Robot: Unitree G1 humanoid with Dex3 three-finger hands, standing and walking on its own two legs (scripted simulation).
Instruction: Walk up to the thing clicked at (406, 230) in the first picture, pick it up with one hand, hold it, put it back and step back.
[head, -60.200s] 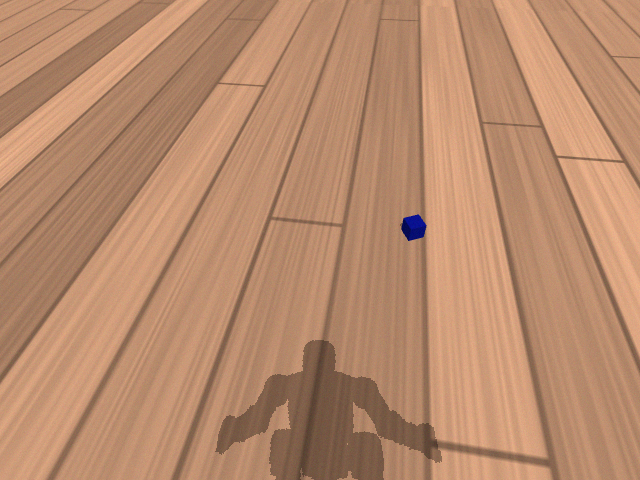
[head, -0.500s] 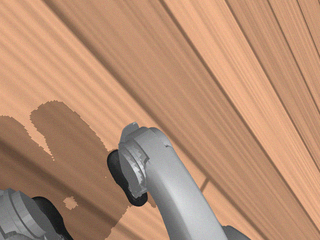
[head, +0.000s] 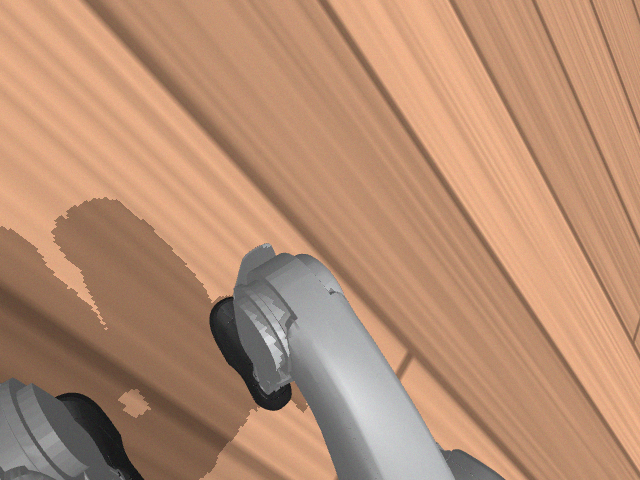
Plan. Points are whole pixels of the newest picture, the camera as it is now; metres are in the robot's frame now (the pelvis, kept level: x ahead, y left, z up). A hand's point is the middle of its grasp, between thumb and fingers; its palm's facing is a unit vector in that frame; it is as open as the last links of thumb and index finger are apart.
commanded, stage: close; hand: left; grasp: from above
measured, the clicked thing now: out of the picture +0.50 +0.32 -0.30
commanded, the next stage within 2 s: settle in 0.96 s
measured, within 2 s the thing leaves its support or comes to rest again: leaves its support in 1.40 s
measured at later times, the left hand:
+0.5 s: hand out of the picture +0.48 +0.32 -0.28, palm faces -0.24 -0.36 -0.90, open 10.5 cm
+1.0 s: hand out of the picture +0.48 +0.32 -0.27, palm faces -0.25 -0.36 -0.90, open 10.1 cm
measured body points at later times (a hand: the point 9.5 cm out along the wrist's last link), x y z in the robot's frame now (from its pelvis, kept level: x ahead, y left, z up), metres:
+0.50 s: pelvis +0.00 +0.00 +0.00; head +0.32 +0.12 +0.29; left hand +0.49 +0.33 -0.23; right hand +0.00 -0.24 -0.04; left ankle +0.06 +0.13 -0.31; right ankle +0.12 -0.11 -0.31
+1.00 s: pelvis +0.00 +0.00 +0.00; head +0.32 +0.11 +0.29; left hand +0.49 +0.33 -0.22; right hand +0.00 -0.24 -0.04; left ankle +0.06 +0.13 -0.31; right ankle +0.12 -0.11 -0.31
